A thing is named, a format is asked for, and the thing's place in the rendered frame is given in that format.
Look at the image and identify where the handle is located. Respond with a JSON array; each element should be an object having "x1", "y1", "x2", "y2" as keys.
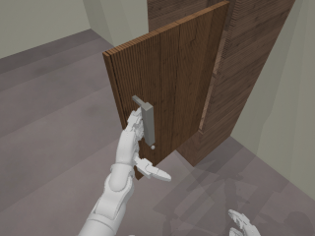
[{"x1": 132, "y1": 95, "x2": 156, "y2": 146}]

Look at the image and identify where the left robot hand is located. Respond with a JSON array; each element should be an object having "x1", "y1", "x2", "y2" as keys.
[{"x1": 115, "y1": 106, "x2": 171, "y2": 182}]

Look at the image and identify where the right robot hand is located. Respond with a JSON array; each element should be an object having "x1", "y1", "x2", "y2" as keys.
[{"x1": 228, "y1": 209, "x2": 261, "y2": 236}]

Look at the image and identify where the cupboard door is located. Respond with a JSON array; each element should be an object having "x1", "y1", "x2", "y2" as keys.
[{"x1": 102, "y1": 0, "x2": 230, "y2": 180}]

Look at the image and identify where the left robot forearm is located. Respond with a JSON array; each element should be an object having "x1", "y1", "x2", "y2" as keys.
[{"x1": 78, "y1": 163, "x2": 135, "y2": 236}]

